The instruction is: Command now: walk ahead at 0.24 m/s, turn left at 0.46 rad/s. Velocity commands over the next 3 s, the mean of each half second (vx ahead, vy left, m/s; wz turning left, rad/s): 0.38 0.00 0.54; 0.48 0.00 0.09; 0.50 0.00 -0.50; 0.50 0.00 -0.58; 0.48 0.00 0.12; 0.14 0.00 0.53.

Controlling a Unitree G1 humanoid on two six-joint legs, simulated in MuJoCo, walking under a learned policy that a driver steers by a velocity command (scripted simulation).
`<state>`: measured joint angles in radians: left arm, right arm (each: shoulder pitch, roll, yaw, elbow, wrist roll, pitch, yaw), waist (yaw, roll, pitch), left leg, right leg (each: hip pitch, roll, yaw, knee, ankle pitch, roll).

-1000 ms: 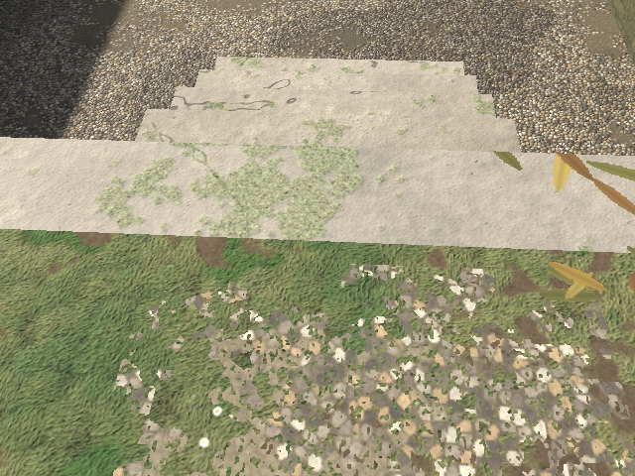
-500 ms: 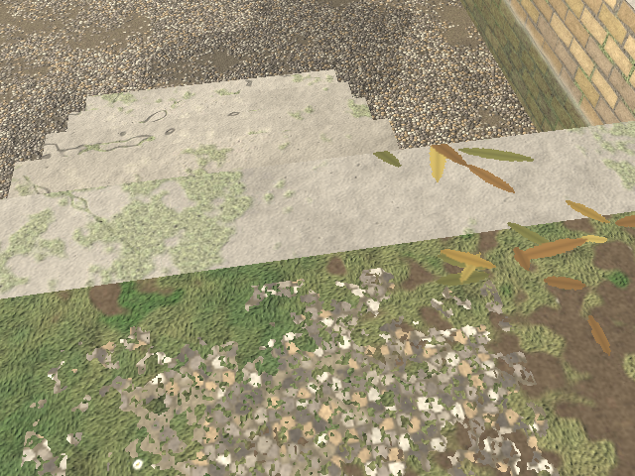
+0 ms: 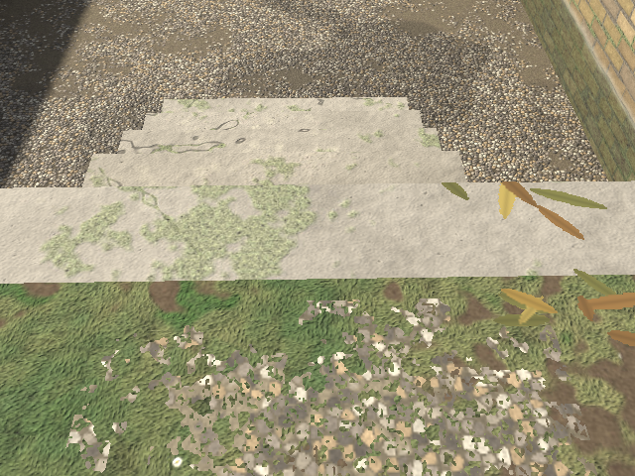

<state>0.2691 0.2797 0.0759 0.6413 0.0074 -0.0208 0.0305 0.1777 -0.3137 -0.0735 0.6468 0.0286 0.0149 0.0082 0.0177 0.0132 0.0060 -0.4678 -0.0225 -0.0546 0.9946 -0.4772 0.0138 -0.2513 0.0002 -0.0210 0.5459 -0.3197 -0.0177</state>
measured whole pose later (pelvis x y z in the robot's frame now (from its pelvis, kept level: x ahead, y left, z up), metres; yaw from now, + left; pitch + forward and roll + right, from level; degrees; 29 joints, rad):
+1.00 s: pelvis +0.44 +0.16 +0.01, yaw +18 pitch +2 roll -2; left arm 0.39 0.28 0.06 0.79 -0.03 -0.06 -0.01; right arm 0.07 -0.28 -0.02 0.64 -0.01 -0.10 0.01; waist 0.10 0.03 0.04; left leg -0.61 0.06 -0.09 0.67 -0.08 -0.04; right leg -0.12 0.08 0.09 0.31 -0.22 -0.04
